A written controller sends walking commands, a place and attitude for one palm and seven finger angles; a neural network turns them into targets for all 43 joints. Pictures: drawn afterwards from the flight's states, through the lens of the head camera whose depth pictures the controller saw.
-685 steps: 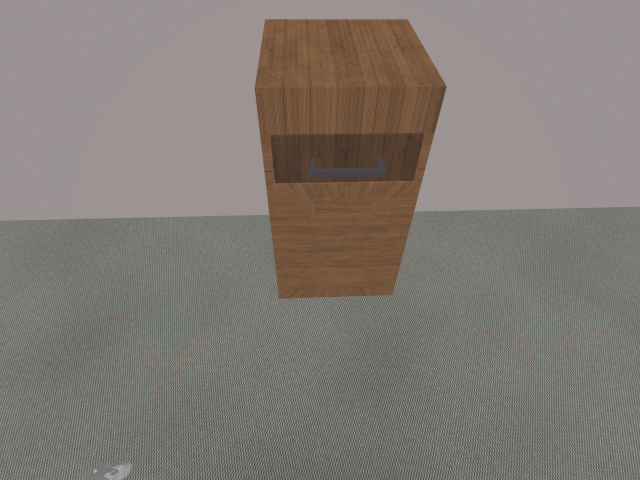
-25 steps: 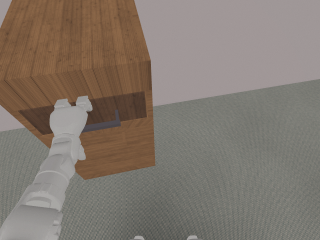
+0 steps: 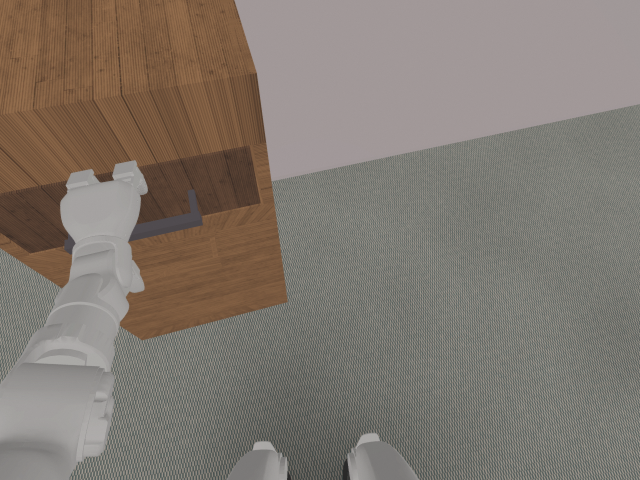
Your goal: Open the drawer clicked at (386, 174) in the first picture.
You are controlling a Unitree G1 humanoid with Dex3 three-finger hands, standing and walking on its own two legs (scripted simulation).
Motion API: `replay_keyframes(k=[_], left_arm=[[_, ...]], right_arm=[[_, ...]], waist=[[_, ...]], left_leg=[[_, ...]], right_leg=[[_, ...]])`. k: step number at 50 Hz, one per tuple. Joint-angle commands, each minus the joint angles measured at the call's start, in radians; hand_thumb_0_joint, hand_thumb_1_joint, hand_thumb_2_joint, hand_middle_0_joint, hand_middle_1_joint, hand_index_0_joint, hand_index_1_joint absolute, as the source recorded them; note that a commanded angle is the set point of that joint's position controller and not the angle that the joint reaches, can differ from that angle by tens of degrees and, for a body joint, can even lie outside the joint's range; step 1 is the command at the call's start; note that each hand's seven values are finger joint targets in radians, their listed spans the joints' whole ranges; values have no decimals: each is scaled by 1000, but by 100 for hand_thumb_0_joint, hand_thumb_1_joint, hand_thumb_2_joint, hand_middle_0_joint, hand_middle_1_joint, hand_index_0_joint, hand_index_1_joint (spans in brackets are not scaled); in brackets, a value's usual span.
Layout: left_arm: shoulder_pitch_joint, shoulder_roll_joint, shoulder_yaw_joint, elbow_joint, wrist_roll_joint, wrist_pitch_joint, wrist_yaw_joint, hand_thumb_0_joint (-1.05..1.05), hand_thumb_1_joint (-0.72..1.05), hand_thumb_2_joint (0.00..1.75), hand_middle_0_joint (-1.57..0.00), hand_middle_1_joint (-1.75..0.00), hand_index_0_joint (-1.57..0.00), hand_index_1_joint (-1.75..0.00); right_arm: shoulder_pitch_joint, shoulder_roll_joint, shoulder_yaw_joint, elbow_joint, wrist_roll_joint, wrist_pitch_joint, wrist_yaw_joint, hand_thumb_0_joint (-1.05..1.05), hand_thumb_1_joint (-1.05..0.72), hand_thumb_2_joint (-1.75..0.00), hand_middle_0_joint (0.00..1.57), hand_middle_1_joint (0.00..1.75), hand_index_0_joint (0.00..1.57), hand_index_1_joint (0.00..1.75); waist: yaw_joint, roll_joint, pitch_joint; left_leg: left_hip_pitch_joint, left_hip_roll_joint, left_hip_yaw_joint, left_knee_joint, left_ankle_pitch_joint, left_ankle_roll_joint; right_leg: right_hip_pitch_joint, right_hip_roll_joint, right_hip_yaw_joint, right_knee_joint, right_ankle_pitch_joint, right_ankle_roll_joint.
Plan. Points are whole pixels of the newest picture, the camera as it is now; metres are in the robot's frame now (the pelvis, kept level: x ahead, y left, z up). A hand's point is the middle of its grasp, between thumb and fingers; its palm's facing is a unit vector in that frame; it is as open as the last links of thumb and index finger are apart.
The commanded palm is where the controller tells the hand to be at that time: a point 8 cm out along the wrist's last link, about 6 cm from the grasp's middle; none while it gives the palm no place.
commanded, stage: move the hooked fingers above the handle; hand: left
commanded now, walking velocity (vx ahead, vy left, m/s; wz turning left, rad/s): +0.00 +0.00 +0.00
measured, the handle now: (135, 221) +0.49 +0.27 -0.07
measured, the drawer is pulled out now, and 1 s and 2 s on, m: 0.00 0.00 0.00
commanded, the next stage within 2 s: lower the fingers behind the handle in 0.82 s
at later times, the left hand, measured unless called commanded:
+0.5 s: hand (114, 240) +0.43 +0.27 -0.02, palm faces -0.06 -0.03 -1.00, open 13.8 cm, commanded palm +0.43 +0.25 +0.04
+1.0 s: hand (115, 237) +0.44 +0.27 -0.03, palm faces -0.08 -0.05 -1.00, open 13.8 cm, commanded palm +0.43 +0.26 +0.03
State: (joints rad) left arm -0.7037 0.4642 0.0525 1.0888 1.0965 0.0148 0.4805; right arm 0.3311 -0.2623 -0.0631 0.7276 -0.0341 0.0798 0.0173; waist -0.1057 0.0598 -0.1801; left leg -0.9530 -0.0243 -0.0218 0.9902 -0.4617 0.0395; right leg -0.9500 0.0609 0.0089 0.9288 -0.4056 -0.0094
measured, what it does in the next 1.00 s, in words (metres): stands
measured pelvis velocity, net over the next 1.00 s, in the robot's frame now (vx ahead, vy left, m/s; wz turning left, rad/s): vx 0.01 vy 0.01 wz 0.00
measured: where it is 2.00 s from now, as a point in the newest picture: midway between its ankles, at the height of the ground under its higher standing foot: outside the picture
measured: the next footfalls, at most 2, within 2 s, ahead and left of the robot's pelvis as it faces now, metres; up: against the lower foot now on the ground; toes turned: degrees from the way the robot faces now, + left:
none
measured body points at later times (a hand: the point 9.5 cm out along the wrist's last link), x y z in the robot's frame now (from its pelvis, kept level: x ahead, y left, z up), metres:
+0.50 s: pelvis +0.00 +0.00 +0.00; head +0.11 +0.00 +0.44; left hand +0.43 +0.26 +0.03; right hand +0.05 -0.28 -0.13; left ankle -0.01 +0.09 -0.67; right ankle +0.01 -0.12 -0.67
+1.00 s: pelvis +0.01 +0.01 +0.01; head +0.12 +0.02 +0.44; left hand +0.44 +0.27 +0.03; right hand +0.03 -0.26 -0.12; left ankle -0.01 +0.09 -0.67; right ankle +0.01 -0.12 -0.67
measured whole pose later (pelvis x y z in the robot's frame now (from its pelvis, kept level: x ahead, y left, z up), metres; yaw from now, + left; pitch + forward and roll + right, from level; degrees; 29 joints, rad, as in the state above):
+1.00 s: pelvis +0.01 +0.01 +0.01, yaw +0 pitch +23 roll -3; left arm -0.63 0.46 0.03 1.05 1.09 -0.04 0.46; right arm 0.34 -0.25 -0.06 0.72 -0.03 0.09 0.01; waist -0.09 0.05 -0.19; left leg -0.90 -0.03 -0.02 0.96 -0.46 0.05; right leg -0.89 0.06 0.01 0.88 -0.40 0.00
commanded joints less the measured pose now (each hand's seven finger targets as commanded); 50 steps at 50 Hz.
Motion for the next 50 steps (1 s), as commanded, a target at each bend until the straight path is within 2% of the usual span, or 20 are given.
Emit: replay_keyframes(k=[1,5,6,7,8,11,12,14,18,19,21,23,27,28,36,40,43,45,48,50], left_arm=[[-362,277,52,-196,-6,12,26,0,-50,30,-30,-120,-30,-120],[-347,254,35,-212,-12,-6,14,0,-50,30,-30,-120,-30,-120],[-349,247,27,-231,-8,-17,15,0,-50,30,-30,-120,-30,-120],[-296,240,31,-200,-11,-14,13,0,-50,30,-30,-120,-30,-120],[-287,281,58,-196,-9,-16,15,0,-50,30,-30,-120,-30,-120],[-312,231,12,-172,-2,-16,18,0,-50,30,-30,-120,-30,-120],[-280,266,43,-163,-4,-16,20,0,-50,30,-30,-120,-30,-120],[-259,293,63,-177,-4,-18,24,0,-50,30,-30,-120,-30,-120],[-311,241,24,-204,3,-39,31,0,-50,30,-30,-120,-30,-120],[-311,265,44,-210,5,-43,35,0,-50,30,-30,-120,-30,-120],[-349,209,6,-227,0,-52,39,0,-50,30,-30,-120,-30,-120],[-385,225,9,-217,5,-53,45,0,-50,30,-30,-120,-30,-120],[-390,245,28,-218,5,-39,56,0,-50,30,-30,-120,-30,-120],[-398,242,24,-210,5,-31,57,0,-50,30,-30,-120,-30,-120],[-303,249,32,-165,-12,22,20,0,-50,30,-30,-120,-30,-120],[-268,251,36,-172,-19,4,-7,0,-50,30,-30,-120,-30,-120],[-294,245,29,-214,-11,-32,-5,0,-50,30,-30,-120,-30,-120],[-285,256,50,-244,-8,-55,4,0,-50,30,-30,-120,-30,-120],[-297,192,10,-227,8,-73,30,0,-50,30,-30,-120,-30,-120],[-307,210,32,-220,12,-68,49,0,-50,30,-30,-120,-30,-120]], right_arm=[[129,-158,-45,-66,4,-16,-17,0,-90,-90,20,30,20,30],[120,-154,-44,-67,7,-19,-22,0,-90,-90,20,30,20,30],[123,-153,-47,-65,8,-20,-23,0,-90,-90,20,30,20,30],[121,-150,-45,-65,9,-19,-23,0,-90,-90,20,30,20,30],[115,-155,-40,-64,9,-17,-24,0,-90,-90,20,30,20,30],[112,-147,-39,-69,14,-21,-23,0,-90,-90,20,30,20,30],[109,-151,-36,-71,12,-20,-20,0,-90,-90,20,30,20,30],[100,-151,-34,-84,13,-17,-22,0,-90,-90,20,30,20,30],[103,-144,-41,-82,11,-25,-21,0,-90,-90,20,30,20,30],[100,-148,-42,-80,10,-26,-21,0,-90,-90,20,30,20,30],[109,-142,-48,-77,9,-30,-21,0,-90,-90,20,30,20,30],[106,-146,-48,-66,8,-33,-23,0,-90,-90,20,30,20,30],[108,-149,-46,-63,5,-30,-20,0,-90,-90,20,30,20,30],[107,-147,-44,-61,5,-29,-19,0,-90,-90,20,30,20,30],[108,-153,-36,-78,9,-6,-13,0,-90,-90,20,30,20,30],[108,-156,-34,-84,11,-1,-18,0,-90,-90,20,30,20,30],[114,-154,-39,-83,11,-6,-21,0,-90,-90,20,30,20,30],[107,-154,-42,-83,7,-5,-21,0,-90,-90,20,30,20,30],[116,-148,-49,-66,3,-13,-16,0,-90,-90,20,30,20,30],[119,-153,-52,-57,-1,-14,-10,0,-90,-90,20,30,20,30]], waist=[[1,22,-485],[-3,11,-431],[-5,32,-449],[5,17,-420],[11,1,-403],[-10,-1,-339],[13,10,-340],[22,-1,-377],[-1,26,-389],[3,14,-401],[-14,33,-421],[-29,26,-406],[-9,68,-453],[-16,66,-440],[10,25,-431],[11,-11,-391],[6,8,-385],[18,35,-399],[-4,54,-377],[2,57,-391]], left_leg=[[345,14,4,-106,480,4],[338,14,6,-127,442,9],[359,15,7,-126,446,8],[344,12,16,-129,435,11],[317,11,17,-134,419,12],[282,8,18,-141,360,14],[273,4,23,-144,354,14],[272,0,26,-140,363,15],[307,5,18,-124,388,12],[311,7,13,-121,387,11],[351,11,2,-114,406,6],[347,14,-4,-106,384,5],[377,11,-7,-104,429,-2],[377,12,-4,-103,440,-1],[368,13,6,-128,487,0],[348,15,4,-143,468,6],[355,21,2,-140,452,7],[379,23,-9,-136,483,-1],[391,31,-23,-115,483,-10],[395,34,-34,-105,512,-18]], right_leg=[[301,-2,-24,-97,393,-28],[306,-3,-20,-124,367,-30],[296,-3,-18,-124,364,-29],[309,-2,-17,-132,363,-30],[321,-4,-13,-133,362,-30],[286,-6,-16,-142,312,-29],[302,-6,-13,-142,310,-32],[329,-7,-7,-137,331,-31],[284,-6,-14,-124,332,-32],[280,-6,-14,-121,325,-31],[245,-4,-23,-115,316,-31],[210,-4,-26,-114,282,-30],[217,-3,-30,-100,302,-34],[215,-2,-32,-103,313,-34],[297,1,-33,-117,381,-30],[312,-1,-29,-132,376,-32],[279,0,-30,-127,346,-33],[260,0,-33,-115,340,-38],[173,3,-44,-101,294,-39],[152,4,-50,-83,291,-43]])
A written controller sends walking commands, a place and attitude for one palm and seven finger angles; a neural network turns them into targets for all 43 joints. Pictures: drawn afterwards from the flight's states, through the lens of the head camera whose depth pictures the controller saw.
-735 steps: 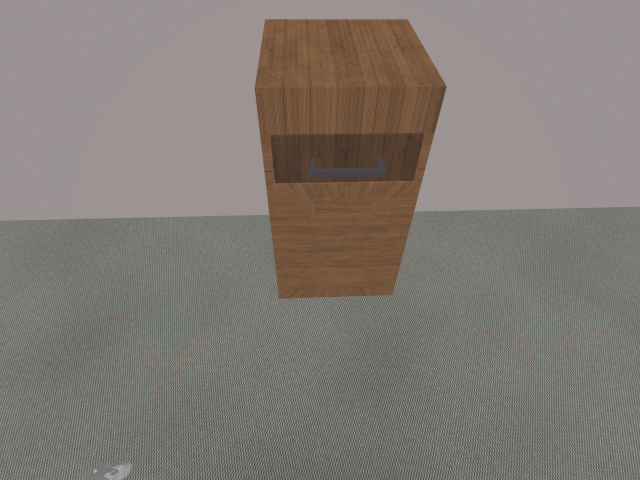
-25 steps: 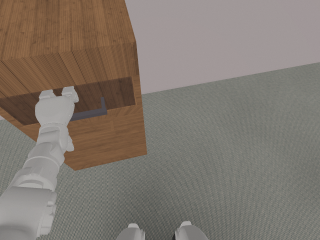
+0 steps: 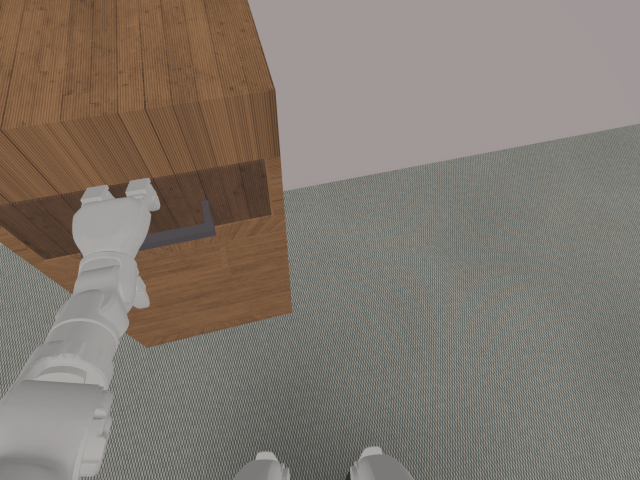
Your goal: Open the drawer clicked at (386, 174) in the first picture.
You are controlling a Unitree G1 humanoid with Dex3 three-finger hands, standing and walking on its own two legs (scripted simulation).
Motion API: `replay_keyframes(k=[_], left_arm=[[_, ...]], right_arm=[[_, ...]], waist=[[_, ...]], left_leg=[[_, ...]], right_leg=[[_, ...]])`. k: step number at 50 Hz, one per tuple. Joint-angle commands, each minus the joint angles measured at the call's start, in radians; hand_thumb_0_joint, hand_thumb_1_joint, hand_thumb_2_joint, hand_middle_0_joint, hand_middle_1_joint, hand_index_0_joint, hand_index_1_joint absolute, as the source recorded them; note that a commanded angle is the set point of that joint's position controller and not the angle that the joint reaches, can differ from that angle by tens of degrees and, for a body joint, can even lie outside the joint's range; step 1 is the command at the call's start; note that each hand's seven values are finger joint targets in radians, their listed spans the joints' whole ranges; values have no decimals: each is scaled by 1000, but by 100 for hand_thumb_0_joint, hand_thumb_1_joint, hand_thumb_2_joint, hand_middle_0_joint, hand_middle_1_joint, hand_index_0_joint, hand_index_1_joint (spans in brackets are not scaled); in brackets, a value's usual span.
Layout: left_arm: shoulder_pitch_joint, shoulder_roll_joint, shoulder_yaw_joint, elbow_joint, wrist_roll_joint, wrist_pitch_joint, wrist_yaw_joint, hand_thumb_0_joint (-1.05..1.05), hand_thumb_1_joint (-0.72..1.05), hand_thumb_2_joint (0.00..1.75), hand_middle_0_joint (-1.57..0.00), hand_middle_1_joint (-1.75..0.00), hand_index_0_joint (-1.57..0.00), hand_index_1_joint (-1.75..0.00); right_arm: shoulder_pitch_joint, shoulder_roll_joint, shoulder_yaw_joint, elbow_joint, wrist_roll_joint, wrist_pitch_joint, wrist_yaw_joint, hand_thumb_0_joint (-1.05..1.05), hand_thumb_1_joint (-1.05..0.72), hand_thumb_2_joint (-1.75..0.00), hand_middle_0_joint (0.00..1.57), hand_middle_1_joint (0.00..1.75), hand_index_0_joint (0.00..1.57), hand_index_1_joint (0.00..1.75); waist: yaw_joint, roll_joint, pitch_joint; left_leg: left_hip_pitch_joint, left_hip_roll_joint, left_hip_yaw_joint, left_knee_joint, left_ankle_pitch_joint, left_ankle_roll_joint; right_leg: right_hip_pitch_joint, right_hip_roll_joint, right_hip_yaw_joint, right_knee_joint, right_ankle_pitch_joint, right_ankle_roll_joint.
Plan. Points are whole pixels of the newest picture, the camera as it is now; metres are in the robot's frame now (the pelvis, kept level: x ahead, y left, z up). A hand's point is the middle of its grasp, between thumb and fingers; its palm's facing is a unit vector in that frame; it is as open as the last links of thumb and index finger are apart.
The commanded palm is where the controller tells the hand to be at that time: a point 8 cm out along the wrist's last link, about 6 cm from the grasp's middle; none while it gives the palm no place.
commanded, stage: lower the fingers behind the handle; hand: left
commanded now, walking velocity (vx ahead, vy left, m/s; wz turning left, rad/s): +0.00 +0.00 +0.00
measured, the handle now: (150, 230) +0.48 +0.26 -0.08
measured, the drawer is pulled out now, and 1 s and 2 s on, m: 0.00 0.00 0.00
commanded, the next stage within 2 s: close the thumb around the handle in 1.52 s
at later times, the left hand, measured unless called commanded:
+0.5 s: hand (140, 258) +0.43 +0.26 -0.06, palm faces -0.07 -0.04 -1.00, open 13.8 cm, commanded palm +0.41 +0.24 -0.01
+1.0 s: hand (146, 269) +0.43 +0.26 -0.10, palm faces -0.08 -0.03 -1.00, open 13.8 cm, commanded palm +0.42 +0.25 -0.04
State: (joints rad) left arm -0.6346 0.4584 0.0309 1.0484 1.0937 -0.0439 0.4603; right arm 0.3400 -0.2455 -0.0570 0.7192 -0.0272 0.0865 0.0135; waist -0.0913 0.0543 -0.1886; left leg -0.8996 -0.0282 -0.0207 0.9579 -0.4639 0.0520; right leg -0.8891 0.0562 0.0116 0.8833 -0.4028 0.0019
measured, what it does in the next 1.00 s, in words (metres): stands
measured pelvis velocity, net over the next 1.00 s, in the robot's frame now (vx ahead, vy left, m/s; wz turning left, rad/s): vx -0.03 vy -0.01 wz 0.00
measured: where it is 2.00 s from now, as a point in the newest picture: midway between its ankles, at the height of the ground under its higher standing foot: outside the picture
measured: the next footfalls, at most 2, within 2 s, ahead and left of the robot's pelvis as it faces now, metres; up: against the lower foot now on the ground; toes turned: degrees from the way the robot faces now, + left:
none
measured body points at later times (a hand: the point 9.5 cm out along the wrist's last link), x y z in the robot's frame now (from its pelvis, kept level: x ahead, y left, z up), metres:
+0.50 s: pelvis -0.01 -0.01 -0.02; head +0.11 +0.00 +0.41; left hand +0.43 +0.26 -0.01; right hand +0.03 -0.27 -0.15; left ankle -0.02 +0.08 -0.68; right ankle +0.00 -0.13 -0.68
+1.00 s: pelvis -0.03 -0.01 -0.05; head +0.12 +0.00 +0.38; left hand +0.43 +0.26 -0.05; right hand +0.01 -0.28 -0.18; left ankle -0.02 +0.08 -0.68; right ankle +0.00 -0.13 -0.68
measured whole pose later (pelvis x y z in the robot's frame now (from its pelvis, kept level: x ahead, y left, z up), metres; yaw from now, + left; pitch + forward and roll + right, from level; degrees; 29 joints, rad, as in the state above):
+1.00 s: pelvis -0.03 -0.01 -0.05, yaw +0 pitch +30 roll -3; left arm -0.74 0.50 0.08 1.17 1.11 -0.01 0.54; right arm 0.27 -0.25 -0.03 0.74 -0.05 0.04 0.03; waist -0.13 0.06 -0.21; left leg -1.20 -0.02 -0.04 1.21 -0.53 0.04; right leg -1.19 0.07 -0.02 1.13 -0.47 -0.01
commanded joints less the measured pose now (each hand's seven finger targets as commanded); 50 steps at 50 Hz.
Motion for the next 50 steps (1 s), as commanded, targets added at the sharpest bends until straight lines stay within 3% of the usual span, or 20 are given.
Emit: replay_keyframes(k=[1,3,5,10,13,14,19,22,24,25,26,27,30,33,35,38,41,42,47,50], left_arm=[[-375,211,53,-177,19,-5,80,0,-50,30,-30,-120,-30,-120],[-380,177,35,-176,16,8,95,0,-50,30,-30,-120,-30,-120],[-371,205,63,-165,10,25,101,0,-50,30,-30,-120,-30,-120],[-408,231,69,-160,19,53,106,0,-50,30,-30,-120,-30,-120],[-399,187,36,-154,18,53,105,0,-50,30,-30,-120,-30,-120],[-389,222,63,-139,21,56,105,0,-50,30,-30,-120,-30,-120],[-396,222,51,-107,21,49,99,0,-50,30,-30,-120,-30,-120],[-364,257,81,-108,17,39,95,0,-50,30,-30,-120,-30,-120],[-373,248,70,-116,20,29,95,0,-50,30,-30,-120,-30,-120],[-365,245,73,-122,18,23,92,0,-50,30,-30,-120,-30,-120],[-356,221,55,-102,20,23,93,0,-50,30,-30,-120,-30,-120],[-375,253,74,-118,21,15,96,0,-50,30,-30,-120,-30,-120],[-403,240,67,-125,22,3,105,0,-50,30,-30,-120,-30,-120],[-432,253,73,-152,27,-14,120,0,-50,30,-30,-120,-30,-120],[-424,284,101,-142,27,-12,127,0,-50,30,-30,-120,-30,-120],[-412,269,92,-122,35,-1,143,0,-50,30,-30,-120,-30,-120],[-435,269,84,-92,34,21,150,0,-50,30,-30,-120,-30,-120],[-411,288,100,-69,30,32,147,0,-50,30,-30,-120,-30,-120],[-459,306,85,-40,19,40,118,0,-50,30,-30,-120,-30,-120],[-467,313,91,-86,25,13,104,0,-50,30,-30,-120,-30,-120]], right_arm=[[110,-169,-61,-46,-10,-21,-4,0,-90,-90,20,30,20,30],[111,-165,-62,-45,-13,-21,3,0,-90,-90,20,30,20,30],[108,-171,-61,-39,-17,-17,9,0,-90,-90,20,30,20,30],[99,-175,-55,-37,-17,-12,7,0,-90,-90,20,30,20,30],[94,-169,-55,-42,-17,-18,7,0,-90,-90,20,30,20,30],[94,-172,-53,-37,-17,-18,4,0,-90,-90,20,30,20,30],[91,-170,-45,-43,-18,-27,2,0,-90,-90,20,30,20,30],[90,-171,-42,-47,-19,-28,1,0,-90,-90,20,30,20,30],[89,-168,-43,-48,-19,-32,0,0,-90,-90,20,30,20,30],[88,-169,-42,-48,-20,-33,2,0,-90,-90,20,30,20,30],[90,-167,-44,-48,-18,-35,3,0,-90,-90,20,30,20,30],[91,-171,-42,-44,-19,-38,2,0,-90,-90,20,30,20,30],[90,-170,-46,-39,-22,-45,2,0,-90,-90,20,30,20,30],[95,-172,-48,-34,-23,-52,1,0,-90,-90,20,30,20,30],[90,-176,-47,-27,-27,-51,3,0,-90,-90,20,30,20,30],[88,-175,-45,-25,-28,-51,6,0,-90,-90,20,30,20,30],[91,-177,-42,-21,-28,-53,11,0,-90,-90,20,30,20,30],[91,-181,-39,-22,-27,-52,12,0,-90,-90,20,30,20,30],[93,-186,-31,-24,-23,-62,6,0,-90,-90,20,30,20,30],[94,-184,-33,-29,-26,-68,3,0,-90,-90,20,30,20,30]], waist=[[-13,78,-405],[-14,94,-424],[-3,92,-439],[-14,58,-443],[-24,74,-444],[-20,44,-435],[-27,38,-418],[-10,52,-443],[-21,38,-440],[-11,61,-451],[-24,45,-437],[-19,56,-440],[-35,50,-442],[-34,64,-487],[-25,73,-496],[-26,94,-489],[-38,85,-479],[-29,69,-475],[-52,42,-479],[-43,93,-529]], left_leg=[[361,41,-36,-64,532,-36],[373,42,-36,-52,561,-42],[363,40,-36,-46,573,-44],[327,37,-33,-36,532,-35],[327,38,-30,-27,504,-32],[307,37,-30,-23,490,-30],[230,27,-17,-4,417,-18],[216,24,-11,11,428,-17],[192,24,-9,22,409,-14],[196,23,-14,25,424,-17],[188,24,-11,32,406,-15],[182,26,-16,36,401,-16],[168,27,-22,51,378,-15],[162,25,-24,73,376,-14],[154,24,-25,81,380,-16],[145,24,-24,94,376,-19],[119,24,-23,104,362,-16],[107,22,-24,104,354,-18],[35,18,-16,127,283,-4],[71,21,-27,141,321,-9]], right_leg=[[78,10,-52,-30,293,-52],[67,12,-57,-21,301,-53],[79,12,-58,-11,314,-54],[91,10,-54,-1,318,-50],[67,10,-54,-2,295,-47],[71,10,-53,3,295,-47],[69,7,-44,14,280,-45],[81,7,-39,32,304,-46],[76,6,-37,37,302,-44],[71,6,-37,47,307,-47],[55,7,-39,46,293,-44],[43,7,-39,55,284,-45],[12,7,-40,63,258,-45],[-2,8,-38,85,254,-44],[-6,8,-39,96,257,-47],[-40,9,-43,109,239,-46],[-46,8,-44,116,237,-43],[-41,8,-46,120,233,-44],[-39,6,-36,128,206,-36],[-63,7,-39,153,220,-42]])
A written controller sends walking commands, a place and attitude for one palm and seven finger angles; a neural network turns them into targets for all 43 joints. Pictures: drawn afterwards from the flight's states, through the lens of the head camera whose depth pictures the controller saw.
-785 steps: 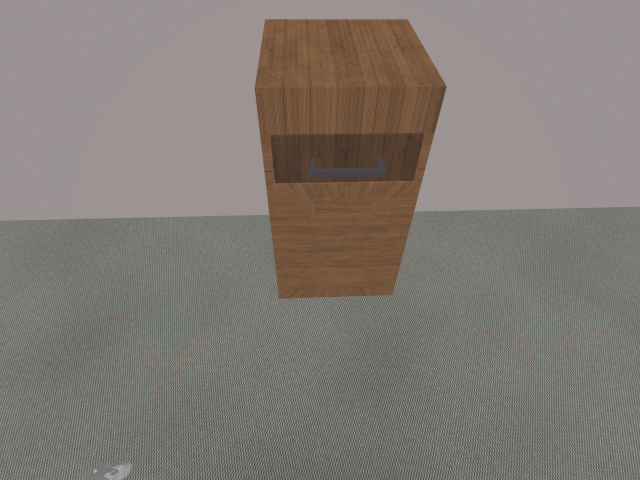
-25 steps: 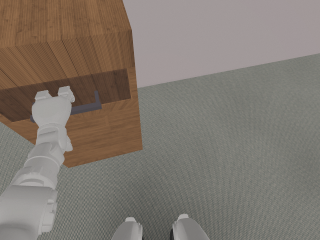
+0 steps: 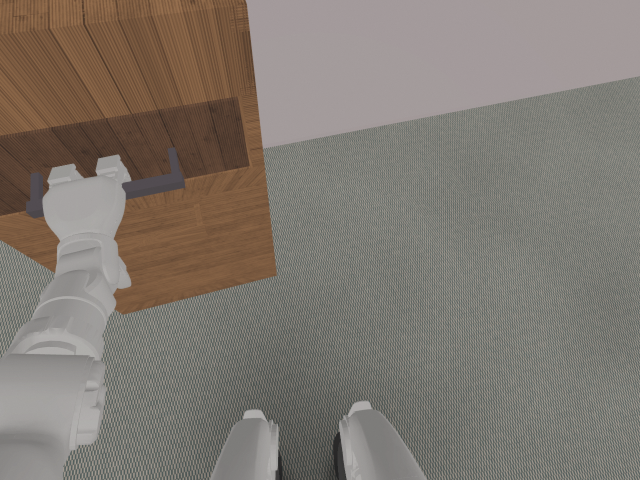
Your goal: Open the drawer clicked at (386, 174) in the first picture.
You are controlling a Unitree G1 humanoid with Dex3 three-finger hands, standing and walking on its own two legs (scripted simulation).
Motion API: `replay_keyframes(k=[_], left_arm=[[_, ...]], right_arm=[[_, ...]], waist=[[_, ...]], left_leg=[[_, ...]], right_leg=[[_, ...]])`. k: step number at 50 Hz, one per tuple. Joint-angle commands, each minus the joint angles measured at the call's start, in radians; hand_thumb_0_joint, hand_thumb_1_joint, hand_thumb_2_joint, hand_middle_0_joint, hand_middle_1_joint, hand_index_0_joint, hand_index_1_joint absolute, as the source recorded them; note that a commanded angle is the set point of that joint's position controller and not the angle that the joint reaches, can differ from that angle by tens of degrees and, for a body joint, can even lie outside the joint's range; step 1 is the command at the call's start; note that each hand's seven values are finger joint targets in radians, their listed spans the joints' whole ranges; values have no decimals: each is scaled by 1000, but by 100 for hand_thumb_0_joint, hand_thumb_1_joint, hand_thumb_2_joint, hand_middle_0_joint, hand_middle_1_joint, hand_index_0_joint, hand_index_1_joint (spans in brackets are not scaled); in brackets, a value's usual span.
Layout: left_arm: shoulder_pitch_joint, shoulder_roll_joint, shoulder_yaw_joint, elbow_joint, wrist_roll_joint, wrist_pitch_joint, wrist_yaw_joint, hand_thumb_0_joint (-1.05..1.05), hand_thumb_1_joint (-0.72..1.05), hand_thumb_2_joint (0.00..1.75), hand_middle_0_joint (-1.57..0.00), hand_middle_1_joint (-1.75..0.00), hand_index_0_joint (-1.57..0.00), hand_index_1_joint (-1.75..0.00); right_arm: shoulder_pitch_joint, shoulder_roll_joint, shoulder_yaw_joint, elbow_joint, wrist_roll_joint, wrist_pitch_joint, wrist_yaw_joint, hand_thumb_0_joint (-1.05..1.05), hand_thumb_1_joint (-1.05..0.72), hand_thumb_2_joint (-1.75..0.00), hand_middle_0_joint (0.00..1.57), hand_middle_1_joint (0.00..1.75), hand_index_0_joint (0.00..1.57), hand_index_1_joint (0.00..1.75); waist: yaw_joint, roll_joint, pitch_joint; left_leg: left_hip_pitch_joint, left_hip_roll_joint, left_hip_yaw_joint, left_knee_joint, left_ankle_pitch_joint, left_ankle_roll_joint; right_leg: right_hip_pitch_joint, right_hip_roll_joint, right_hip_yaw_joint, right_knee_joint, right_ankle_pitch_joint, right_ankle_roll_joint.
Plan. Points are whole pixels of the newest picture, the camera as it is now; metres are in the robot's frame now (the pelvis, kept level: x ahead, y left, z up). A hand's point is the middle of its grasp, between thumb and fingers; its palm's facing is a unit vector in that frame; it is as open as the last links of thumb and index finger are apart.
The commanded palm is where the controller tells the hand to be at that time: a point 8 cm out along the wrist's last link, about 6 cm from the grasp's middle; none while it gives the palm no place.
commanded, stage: lower the fingers behind the handle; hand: left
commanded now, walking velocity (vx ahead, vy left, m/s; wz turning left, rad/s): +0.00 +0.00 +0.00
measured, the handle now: (108, 181) +0.51 +0.27 -0.03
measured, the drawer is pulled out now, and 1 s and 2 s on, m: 0.00 0.00 0.05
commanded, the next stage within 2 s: close the thumb around the handle in 0.52 s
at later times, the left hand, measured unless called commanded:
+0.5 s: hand (109, 225) +0.45 +0.27 -0.05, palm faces -0.06 -0.03 -1.00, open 13.8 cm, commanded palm +0.44 +0.25 +0.00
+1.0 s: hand (111, 225) +0.45 +0.27 -0.05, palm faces -0.05 -0.03 -1.00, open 9.8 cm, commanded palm +0.44 +0.25 +0.00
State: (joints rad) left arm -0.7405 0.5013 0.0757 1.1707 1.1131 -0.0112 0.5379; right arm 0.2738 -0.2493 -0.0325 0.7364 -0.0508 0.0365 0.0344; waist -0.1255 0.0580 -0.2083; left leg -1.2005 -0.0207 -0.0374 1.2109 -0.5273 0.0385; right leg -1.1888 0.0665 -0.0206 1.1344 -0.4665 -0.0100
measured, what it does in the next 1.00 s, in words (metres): stands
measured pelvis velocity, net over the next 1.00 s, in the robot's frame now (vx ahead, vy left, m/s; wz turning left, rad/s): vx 0.00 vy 0.00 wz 0.00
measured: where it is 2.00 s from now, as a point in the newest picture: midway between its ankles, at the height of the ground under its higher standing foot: outside the picture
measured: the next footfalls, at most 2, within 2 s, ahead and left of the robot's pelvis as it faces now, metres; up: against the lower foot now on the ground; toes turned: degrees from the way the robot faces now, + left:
none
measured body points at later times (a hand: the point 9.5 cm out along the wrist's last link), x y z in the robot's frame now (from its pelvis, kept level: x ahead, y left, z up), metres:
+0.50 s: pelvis +0.00 +0.00 +0.00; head +0.15 +0.02 +0.42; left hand +0.45 +0.27 +0.00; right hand +0.04 -0.26 -0.13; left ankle +0.01 +0.09 -0.63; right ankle +0.03 -0.12 -0.63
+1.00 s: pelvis +0.00 +0.00 -0.01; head +0.15 +0.01 +0.42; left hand +0.45 +0.26 +0.00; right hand +0.04 -0.27 -0.14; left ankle +0.01 +0.09 -0.63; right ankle +0.03 -0.12 -0.63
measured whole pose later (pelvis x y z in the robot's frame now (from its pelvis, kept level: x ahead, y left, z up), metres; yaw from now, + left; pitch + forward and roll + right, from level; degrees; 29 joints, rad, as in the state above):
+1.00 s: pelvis +0.00 +0.00 -0.01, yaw +0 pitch +30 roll -3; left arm -0.73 0.48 0.06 1.12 1.10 0.00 0.55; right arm 0.28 -0.25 -0.04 0.73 -0.05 0.04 0.04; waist -0.11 0.06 -0.21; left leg -1.22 -0.02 -0.04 1.24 -0.54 0.04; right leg -1.21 0.07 -0.02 1.16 -0.48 -0.01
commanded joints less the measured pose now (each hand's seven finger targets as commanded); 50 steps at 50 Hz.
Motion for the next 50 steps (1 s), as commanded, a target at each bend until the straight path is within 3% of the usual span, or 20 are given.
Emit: replay_keyframes(k=[1,5,6,7,10,12,15,19,24,26,28,30,31,32,38,41,42,46,50], left_arm=[[-352,264,42,-211,10,-28,24,0,-50,30,-30,-120,-30,-120],[-294,229,40,-192,0,-37,22,0,-50,30,-30,-120,-30,-120],[-274,249,57,-186,3,-36,26,0,-50,30,-30,-120,-30,-120],[-290,229,40,-202,3,-35,30,0,-50,30,-30,-120,-30,-120],[-307,230,49,-239,3,-27,46,0,-50,30,-30,-120,-30,-120],[-292,202,29,-209,-3,-8,49,0,-50,30,-30,-120,-30,-120],[-308,237,50,-219,-12,4,46,0,-50,30,-30,-120,-30,-120],[-284,234,44,-230,-10,7,33,0,-50,30,-30,-120,-30,-120],[-306,190,12,-237,0,-2,32,0,-50,30,-30,-120,-30,-120],[-279,187,19,-240,-1,-9,35,0,-50,30,-30,-120,-30,-120],[-296,167,4,-234,-4,-11,41,0,-50,30,-30,-120,-30,-120],[-305,218,40,-235,-2,-11,47,0,-50,30,-30,-120,-30,-120],[-299,202,28,-235,2,-10,51,0,-50,30,-30,-120,-30,-120],[-286,224,47,-241,1,-11,55,0,-44,32,-30,-121,-30,-121],[-288,216,39,-233,2,1,60,0,-11,47,-33,-124,-33,-124],[-307,192,16,-211,-6,7,54,0,6,54,-34,-126,-34,-126],[-324,217,28,-208,-2,8,54,0,12,56,-34,-127,-34,-127],[-331,203,16,-226,-5,5,46,0,34,66,-36,-129,-36,-129],[-308,214,27,-212,-11,3,35,0,56,76,-38,-131,-38,-131]], right_arm=[[164,-180,-57,-47,-3,-19,-18,0,-90,-90,20,30,20,30],[166,-175,-58,-46,-6,-18,-13,0,-90,-90,20,30,20,30],[168,-179,-58,-47,-5,-15,-13,0,-90,-90,20,30,20,30],[166,-176,-59,-51,-4,-13,-12,0,-90,-90,20,30,20,30],[168,-179,-63,-52,-6,-10,-8,0,-90,-90,20,30,20,30],[169,-178,-64,-49,-1,-7,-7,0,-90,-90,20,30,20,30],[166,-182,-59,-50,0,-7,-10,0,-90,-90,20,30,20,30],[169,-179,-57,-52,1,-5,-9,0,-90,-90,20,30,20,30],[165,-174,-59,-49,0,-5,-12,0,-90,-90,20,30,20,30],[165,-173,-62,-54,-1,-4,-12,0,-90,-90,20,30,20,30],[162,-170,-63,-49,-1,-6,-11,0,-90,-90,20,30,20,30],[160,-176,-58,-46,-3,-5,-11,0,-90,-90,20,30,20,30],[160,-173,-60,-50,-3,-5,-11,0,-90,-90,20,30,20,30],[159,-174,-58,-51,-2,-4,-11,0,-90,-90,20,30,20,30],[154,-173,-59,-50,-2,-4,-8,0,-90,-90,20,30,20,30],[158,-174,-59,-46,1,-8,-8,0,-90,-90,20,30,20,30],[160,-176,-58,-41,1,-9,-11,0,-90,-90,20,30,20,30],[161,-175,-60,-48,1,-13,-12,0,-90,-90,20,30,20,30],[161,-174,-56,-47,0,-13,-14,0,-90,-90,20,30,20,30]], waist=[[-7,94,-515],[-3,86,-500],[8,78,-496],[0,75,-489],[7,97,-526],[-4,64,-490],[2,55,-494],[14,82,-512],[-6,79,-463],[8,84,-483],[-6,78,-462],[6,76,-452],[2,73,-466],[16,75,-479],[8,74,-472],[-9,61,-463],[-10,58,-456],[-3,93,-499],[-4,59,-481]], left_leg=[[380,16,-16,-106,398,1],[375,20,-17,-88,430,-1],[364,21,-16,-83,429,-3],[364,22,-18,-84,425,-3],[407,27,-30,-91,465,-10],[392,27,-28,-96,424,-8],[378,24,-26,-105,411,-4],[410,25,-22,-113,438,-8],[427,34,-34,-118,439,-11],[446,33,-38,-118,460,-15],[425,31,-32,-115,426,-11],[403,29,-30,-121,416,-11],[407,27,-24,-116,418,-7],[402,25,-20,-117,424,-8],[393,24,-16,-114,419,-8],[379,22,-18,-113,396,-4],[368,22,-17,-111,388,-4],[395,20,-16,-109,404,-5],[369,18,-11,-106,398,1]], right_leg=[[219,-2,-13,-87,281,-31],[198,0,-18,-71,298,-32],[192,-1,-19,-64,295,-31],[189,1,-19,-67,292,-30],[188,0,-25,-58,304,-33],[181,2,-27,-74,271,-29],[209,-1,-22,-78,280,-28],[222,-1,-26,-80,294,-31],[177,0,-31,-90,271,-32],[178,-1,-31,-84,276,-33],[169,0,-29,-93,259,-32],[189,-2,-27,-89,261,-34],[193,-1,-24,-89,270,-33],[212,-1,-23,-86,281,-34],[214,-1,-21,-88,286,-31],[208,-2,-22,-91,275,-29],[206,-2,-20,-91,270,-28],[207,-2,-18,-86,278,-30],[231,-2,-14,-92,296,-29]])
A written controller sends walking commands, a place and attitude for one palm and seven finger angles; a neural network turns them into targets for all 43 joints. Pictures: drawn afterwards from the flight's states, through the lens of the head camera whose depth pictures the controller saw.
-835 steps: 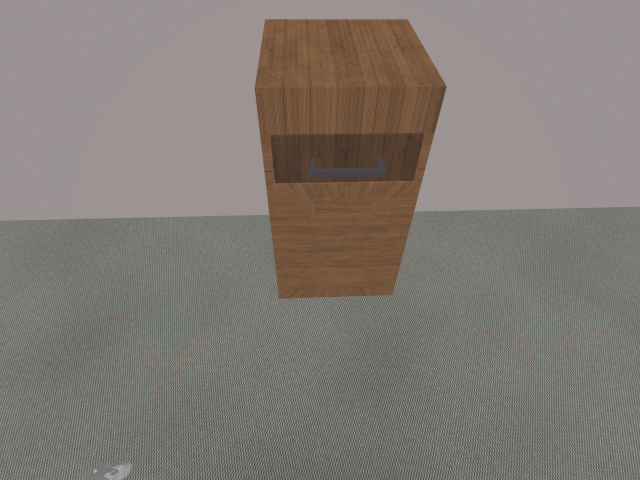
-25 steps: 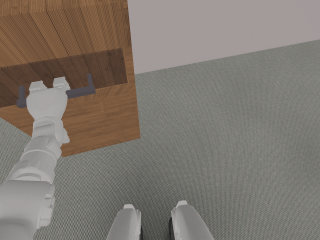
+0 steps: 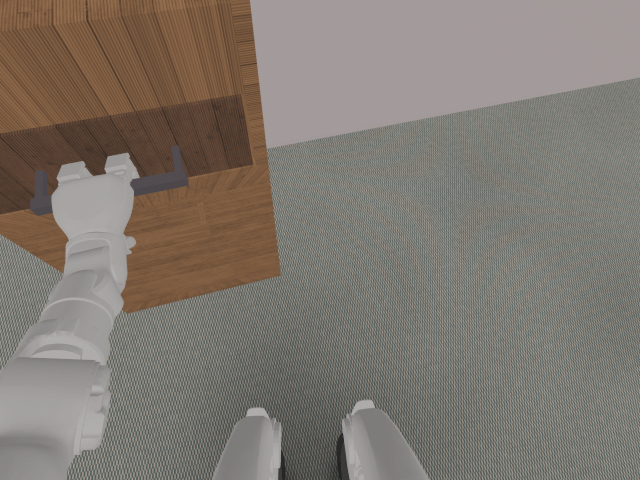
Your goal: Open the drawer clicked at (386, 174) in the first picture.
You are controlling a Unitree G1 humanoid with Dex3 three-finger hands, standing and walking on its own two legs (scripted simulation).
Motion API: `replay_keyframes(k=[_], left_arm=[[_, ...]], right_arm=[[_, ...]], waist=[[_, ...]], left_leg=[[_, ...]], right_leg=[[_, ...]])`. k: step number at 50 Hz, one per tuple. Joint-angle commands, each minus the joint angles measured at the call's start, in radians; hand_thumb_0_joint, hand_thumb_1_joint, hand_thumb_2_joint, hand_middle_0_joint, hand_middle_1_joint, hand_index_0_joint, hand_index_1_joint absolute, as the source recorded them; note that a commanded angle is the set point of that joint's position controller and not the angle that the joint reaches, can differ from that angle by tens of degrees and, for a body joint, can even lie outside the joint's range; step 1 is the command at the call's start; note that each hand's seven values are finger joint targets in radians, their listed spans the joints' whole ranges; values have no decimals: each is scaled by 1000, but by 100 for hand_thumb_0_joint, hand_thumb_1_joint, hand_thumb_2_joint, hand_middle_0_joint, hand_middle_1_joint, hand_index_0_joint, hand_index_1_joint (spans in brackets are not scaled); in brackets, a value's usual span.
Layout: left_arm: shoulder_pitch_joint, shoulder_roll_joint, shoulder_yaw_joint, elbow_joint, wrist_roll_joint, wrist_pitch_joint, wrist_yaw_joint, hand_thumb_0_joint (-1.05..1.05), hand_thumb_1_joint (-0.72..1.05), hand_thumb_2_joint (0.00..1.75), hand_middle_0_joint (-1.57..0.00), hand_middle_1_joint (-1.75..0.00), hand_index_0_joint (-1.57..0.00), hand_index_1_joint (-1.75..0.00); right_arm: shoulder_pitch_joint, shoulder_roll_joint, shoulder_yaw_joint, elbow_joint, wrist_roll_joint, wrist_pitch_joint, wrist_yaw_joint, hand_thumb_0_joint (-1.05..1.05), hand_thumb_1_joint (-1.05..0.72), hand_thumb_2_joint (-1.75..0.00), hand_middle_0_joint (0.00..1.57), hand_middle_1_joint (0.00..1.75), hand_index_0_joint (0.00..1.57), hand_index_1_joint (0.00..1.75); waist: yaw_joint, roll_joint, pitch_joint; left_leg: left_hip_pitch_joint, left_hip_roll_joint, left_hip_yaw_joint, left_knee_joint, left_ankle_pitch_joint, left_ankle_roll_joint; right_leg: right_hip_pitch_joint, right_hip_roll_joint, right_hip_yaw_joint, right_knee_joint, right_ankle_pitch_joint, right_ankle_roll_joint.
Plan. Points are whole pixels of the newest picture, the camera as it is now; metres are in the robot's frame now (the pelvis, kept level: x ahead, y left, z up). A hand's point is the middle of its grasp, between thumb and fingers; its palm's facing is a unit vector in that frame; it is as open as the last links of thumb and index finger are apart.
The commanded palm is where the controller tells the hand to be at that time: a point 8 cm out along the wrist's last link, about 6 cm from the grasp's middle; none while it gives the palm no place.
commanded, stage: close the thumb around the handle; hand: left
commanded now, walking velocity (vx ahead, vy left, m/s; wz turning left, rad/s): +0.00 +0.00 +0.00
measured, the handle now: (111, 179) +0.51 +0.27 -0.02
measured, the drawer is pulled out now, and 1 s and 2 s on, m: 0.00 0.05 0.16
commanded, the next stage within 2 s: pull the drawer open in 0.32 s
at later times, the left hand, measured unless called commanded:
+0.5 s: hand (113, 222) +0.46 +0.27 -0.05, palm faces -0.04 -0.04 -1.00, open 5.1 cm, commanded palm +0.43 +0.26 +0.00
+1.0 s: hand (116, 256) +0.40 +0.26 -0.05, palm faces -0.02 -0.07 -1.00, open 5.2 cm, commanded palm +0.37 +0.25 +0.00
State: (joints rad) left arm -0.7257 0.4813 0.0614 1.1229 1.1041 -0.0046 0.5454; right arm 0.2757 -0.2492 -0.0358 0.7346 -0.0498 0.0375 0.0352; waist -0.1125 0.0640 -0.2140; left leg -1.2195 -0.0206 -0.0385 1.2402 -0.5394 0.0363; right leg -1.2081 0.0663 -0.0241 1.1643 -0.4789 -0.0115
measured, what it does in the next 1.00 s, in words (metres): stands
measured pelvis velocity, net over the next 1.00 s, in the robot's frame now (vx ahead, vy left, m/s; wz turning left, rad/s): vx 0.02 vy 0.02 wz -0.02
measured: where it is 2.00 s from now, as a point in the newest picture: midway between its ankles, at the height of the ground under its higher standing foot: outside the picture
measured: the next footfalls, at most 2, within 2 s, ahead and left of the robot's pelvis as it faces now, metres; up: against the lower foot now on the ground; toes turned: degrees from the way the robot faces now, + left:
none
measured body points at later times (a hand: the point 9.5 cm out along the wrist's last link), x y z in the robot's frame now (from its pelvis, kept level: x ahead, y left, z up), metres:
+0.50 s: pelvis +0.00 +0.00 +0.00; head +0.15 +0.01 +0.42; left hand +0.45 +0.27 +0.01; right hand +0.04 -0.27 -0.13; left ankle +0.01 +0.09 -0.63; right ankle +0.03 -0.12 -0.63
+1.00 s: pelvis +0.02 +0.02 +0.02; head +0.14 +0.02 +0.46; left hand +0.40 +0.26 +0.01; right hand +0.10 -0.25 -0.11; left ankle +0.01 +0.09 -0.63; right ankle +0.03 -0.12 -0.63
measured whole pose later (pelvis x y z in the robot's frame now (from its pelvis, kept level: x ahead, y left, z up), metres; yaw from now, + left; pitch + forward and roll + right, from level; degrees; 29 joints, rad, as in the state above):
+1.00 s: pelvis +0.02 +0.02 +0.02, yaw -1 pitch +26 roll -4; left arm -0.38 0.35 0.02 0.82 1.09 0.02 0.60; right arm 0.24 -0.23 -0.06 0.69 -0.04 0.08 0.06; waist -0.06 0.06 -0.22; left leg -1.06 -0.02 0.00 1.15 -0.55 0.06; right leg -1.05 0.07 0.02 1.07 -0.48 0.01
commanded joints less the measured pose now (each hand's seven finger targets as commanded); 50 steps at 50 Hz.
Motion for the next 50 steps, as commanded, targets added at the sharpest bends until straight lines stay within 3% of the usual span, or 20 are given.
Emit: replay_keyframes(k=[1,2,3,6,9,11,14,20,22,25,26,30,32,36,39,40,44,46,47,50], left_arm=[[-310,245,47,-161,-2,-7,25,0,62,78,-38,-132,-38,-132],[-306,272,66,-172,0,-10,25,0,68,80,-38,-133,-38,-133],[-298,245,46,-173,-2,-11,22,0,73,83,-39,-133,-39,-133],[-298,277,66,-162,0,-16,20,0,90,90,-40,-135,-40,-135],[-279,270,66,-166,-3,-22,22,0,90,90,-40,-135,-40,-135],[-284,255,55,-160,-2,-23,24,0,90,90,-40,-135,-40,-135],[-294,287,79,-175,-5,-24,29,0,90,90,-40,-135,-40,-135],[-294,297,83,-177,-5,-18,26,0,90,90,-40,-135,-40,-135],[-277,268,68,-175,-7,-15,28,0,90,90,-40,-135,-40,-135],[-177,254,84,-173,-23,-14,20,0,90,90,-40,-135,-40,-135],[-175,238,68,-184,-21,-15,19,0,90,90,-40,-135,-40,-135],[-79,195,67,-244,-27,-23,20,0,90,90,-40,-135,-40,-135],[-12,174,63,-240,-34,-19,23,0,90,90,-40,-135,-40,-135],[70,148,63,-318,-31,-22,38,0,90,90,-40,-135,-40,-135],[130,111,53,-341,-31,-10,55,0,90,90,-40,-135,-40,-135],[139,125,68,-366,-30,-8,61,0,90,90,-40,-135,-40,-135],[198,75,44,-407,-23,21,86,0,90,90,-40,-135,-40,-135],[209,70,43,-438,-19,40,96,0,90,90,-40,-135,-40,-135],[209,33,14,-441,-20,51,98,0,90,90,-40,-135,-40,-135],[237,28,17,-453,-26,73,97,0,90,90,-40,-135,-40,-135]], right_arm=[[160,-175,-51,-47,1,-14,-16,0,-90,-90,20,30,20,30],[159,-176,-50,-49,1,-12,-17,0,-90,-90,20,30,20,30],[156,-171,-50,-53,1,-13,-17,0,-90,-90,20,30,20,30],[158,-174,-47,-48,3,-13,-19,0,-90,-90,20,30,20,30],[157,-173,-48,-51,2,-14,-17,0,-90,-90,20,30,20,30],[157,-173,-50,-51,4,-14,-16,0,-90,-90,20,30,20,30],[160,-176,-50,-51,3,-15,-17,0,-90,-90,20,30,20,30],[160,-178,-49,-52,4,-11,-16,0,-90,-90,20,30,20,30],[159,-176,-51,-54,5,-10,-15,0,-90,-90,20,30,20,30],[148,-175,-51,-65,6,-6,-11,0,-90,-90,20,30,20,30],[146,-171,-52,-68,9,-6,-13,0,-90,-90,20,30,20,30],[135,-165,-60,-80,10,-1,-7,0,-90,-90,20,30,20,30],[134,-162,-61,-81,13,3,-5,0,-90,-90,20,30,20,30],[119,-158,-66,-92,13,8,0,0,-90,-90,20,30,20,30],[110,-155,-69,-96,11,13,3,0,-90,-90,20,30,20,30],[102,-157,-69,-95,9,14,4,0,-90,-90,20,30,20,30],[88,-151,-74,-105,8,21,9,0,-90,-90,20,30,20,30],[78,-153,-75,-109,7,26,12,0,-90,-90,20,30,20,30],[76,-149,-76,-111,7,27,14,0,-90,-90,20,30,20,30],[60,-148,-75,-117,6,26,12,0,-90,-90,20,30,20,30]], waist=[[-12,48,-474],[-3,44,-486],[-6,56,-485],[-9,27,-455],[3,51,-469],[-4,55,-455],[-1,36,-476],[3,45,-481],[1,54,-474],[33,39,-485],[27,35,-477],[56,61,-511],[56,11,-470],[75,22,-472],[75,-14,-430],[82,8,-426],[82,8,-412],[88,39,-419],[77,37,-418],[78,10,-403]], left_leg=[[374,16,-5,-133,404,4],[364,16,-3,-133,399,4],[361,13,2,-131,397,7],[329,15,2,-127,378,10],[328,11,6,-127,378,8],[343,14,0,-130,383,5],[322,12,6,-123,367,10],[339,13,-2,-129,393,6],[363,16,-3,-131,398,4],[368,13,2,-143,411,2],[377,16,0,-147,413,2],[456,24,-5,-165,490,-7],[434,25,3,-168,488,-3],[469,27,5,-184,540,-6],[455,28,7,-195,532,-5],[478,32,2,-201,566,-9],[522,38,-5,-212,610,-18],[571,47,-19,-219,663,-31],[578,47,-20,-219,666,-31],[576,45,-19,-227,661,-30]], right_leg=[[264,-2,-7,-120,313,-26],[278,-2,-6,-116,316,-26],[282,-1,-3,-120,323,-26],[278,-2,-3,-117,313,-24],[285,-2,0,-115,313,-26],[259,-1,-7,-114,301,-27],[285,-2,0,-115,303,-23],[285,-2,-4,-107,320,-25],[262,-1,-9,-111,310,-25],[299,-1,-7,-112,325,-27],[294,0,-9,-115,327,-26],[306,1,-17,-114,359,-32],[327,2,-16,-126,376,-28],[355,0,-12,-132,419,-31],[370,0,-13,-146,421,-31],[365,-2,-13,-146,435,-34],[358,-1,-20,-154,429,-33],[334,-3,-25,-152,418,-34],[331,-2,-28,-157,416,-33],[352,-2,-27,-168,427,-34]])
